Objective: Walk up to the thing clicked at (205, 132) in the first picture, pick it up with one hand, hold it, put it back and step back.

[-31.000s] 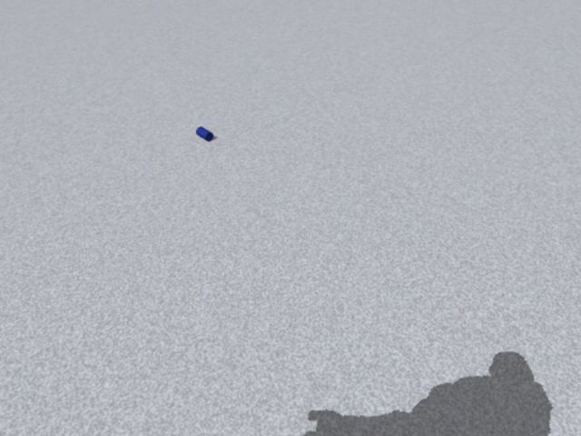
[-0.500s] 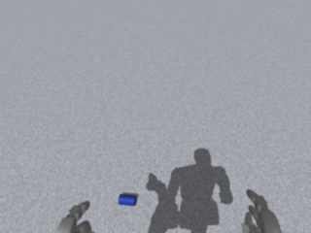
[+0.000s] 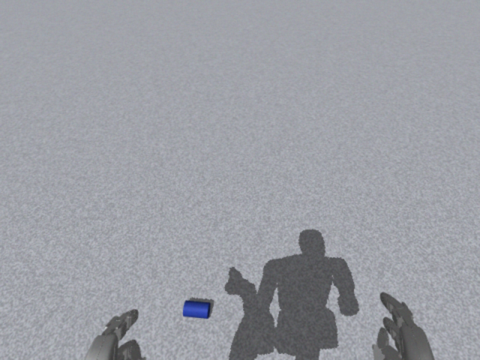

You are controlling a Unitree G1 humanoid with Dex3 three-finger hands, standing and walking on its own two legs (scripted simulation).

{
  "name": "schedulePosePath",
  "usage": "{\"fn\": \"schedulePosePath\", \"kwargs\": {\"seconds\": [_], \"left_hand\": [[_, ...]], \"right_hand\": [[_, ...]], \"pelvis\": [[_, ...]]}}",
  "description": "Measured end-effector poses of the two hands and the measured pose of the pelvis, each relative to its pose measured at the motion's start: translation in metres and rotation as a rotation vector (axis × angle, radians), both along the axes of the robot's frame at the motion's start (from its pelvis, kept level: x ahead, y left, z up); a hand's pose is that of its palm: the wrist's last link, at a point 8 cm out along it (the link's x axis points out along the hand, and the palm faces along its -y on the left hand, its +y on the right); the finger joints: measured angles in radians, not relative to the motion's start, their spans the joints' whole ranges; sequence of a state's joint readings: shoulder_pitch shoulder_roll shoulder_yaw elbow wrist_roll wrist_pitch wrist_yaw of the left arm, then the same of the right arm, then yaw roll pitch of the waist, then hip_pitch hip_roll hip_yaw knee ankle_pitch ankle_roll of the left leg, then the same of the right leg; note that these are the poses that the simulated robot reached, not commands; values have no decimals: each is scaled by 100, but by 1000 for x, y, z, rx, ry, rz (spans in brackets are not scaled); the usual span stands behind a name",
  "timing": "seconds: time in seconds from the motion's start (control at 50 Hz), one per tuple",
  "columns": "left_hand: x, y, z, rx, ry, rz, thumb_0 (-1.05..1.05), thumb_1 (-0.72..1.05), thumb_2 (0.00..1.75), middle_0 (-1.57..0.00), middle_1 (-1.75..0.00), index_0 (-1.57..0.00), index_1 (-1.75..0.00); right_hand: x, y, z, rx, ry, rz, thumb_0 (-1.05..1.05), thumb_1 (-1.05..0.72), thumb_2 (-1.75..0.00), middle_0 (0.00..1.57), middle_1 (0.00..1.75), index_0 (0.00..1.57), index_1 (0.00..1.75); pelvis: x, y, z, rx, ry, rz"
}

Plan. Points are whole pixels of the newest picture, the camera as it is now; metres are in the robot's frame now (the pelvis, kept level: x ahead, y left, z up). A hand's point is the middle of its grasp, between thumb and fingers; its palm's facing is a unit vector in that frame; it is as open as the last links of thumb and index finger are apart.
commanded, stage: home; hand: left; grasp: from above
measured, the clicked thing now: (196, 309) +0.46 +0.20 -0.69
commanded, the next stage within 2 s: stand in 0.02 s
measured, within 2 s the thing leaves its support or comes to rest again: neither
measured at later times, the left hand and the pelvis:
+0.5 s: hand out of the picture +0.08 +0.24 -0.11, palm faces +0.04 -0.95 -0.31, open 7.4 cm; pelvis -0.01 +0.01 +0.05, yaw +0 degrees
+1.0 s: hand out of the picture +0.02 +0.25 -0.10, palm faces +0.03 -0.94 -0.33, open 7.4 cm; pelvis -0.02 +0.01 +0.06, yaw -1 degrees
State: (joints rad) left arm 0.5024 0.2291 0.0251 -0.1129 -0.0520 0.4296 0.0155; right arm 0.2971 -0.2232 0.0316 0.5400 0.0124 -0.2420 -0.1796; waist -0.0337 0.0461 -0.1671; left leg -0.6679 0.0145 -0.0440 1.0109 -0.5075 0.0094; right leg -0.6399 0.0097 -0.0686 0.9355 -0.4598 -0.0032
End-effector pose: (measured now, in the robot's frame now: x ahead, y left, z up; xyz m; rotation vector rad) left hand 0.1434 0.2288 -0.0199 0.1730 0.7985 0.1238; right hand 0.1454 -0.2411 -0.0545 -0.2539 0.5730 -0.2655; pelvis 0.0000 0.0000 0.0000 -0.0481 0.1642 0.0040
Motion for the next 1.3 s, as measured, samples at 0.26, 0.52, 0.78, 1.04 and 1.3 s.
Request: {"fn": "schedulePosePath", "kwargs": {"seconds": [0.26,0.52,0.78,1.04,1.3], "left_hand": [[-5,25,-32,110,45,-26,1,90,90,-21,-30,-20,-30],[-82,57,-52,94,343,81,1,91,90,-20,-30,-20,-30],[-128,62,-47,95,476,118,0,91,90,-20,-30,-20,-30],[-135,60,-42,113,485,116,0,91,90,-20,-30,-20,-30],[-127,48,-41,110,490,105,0,91,90,-20,-30,-20,-30]], "right_hand": [[-16,-13,-19,-28,339,130,1,-90,-90,21,30,21,30],[-73,-21,-8,17,550,0,1,-90,-90,20,30,21,30],[-103,-12,-12,71,632,-35,1,-90,-90,20,30,21,30],[-115,-27,-13,74,654,-47,1,-90,-90,20,30,21,30],[-117,-42,-12,70,674,-50,1,-90,-90,20,30,21,30]], "pelvis": [[-9,1,18,40,-118,-6],[-6,13,49,39,-213,-9],[-14,17,62,51,-257,-14],[-21,9,65,50,-261,-12],[-19,-2,65,49,-252,-13]]}}
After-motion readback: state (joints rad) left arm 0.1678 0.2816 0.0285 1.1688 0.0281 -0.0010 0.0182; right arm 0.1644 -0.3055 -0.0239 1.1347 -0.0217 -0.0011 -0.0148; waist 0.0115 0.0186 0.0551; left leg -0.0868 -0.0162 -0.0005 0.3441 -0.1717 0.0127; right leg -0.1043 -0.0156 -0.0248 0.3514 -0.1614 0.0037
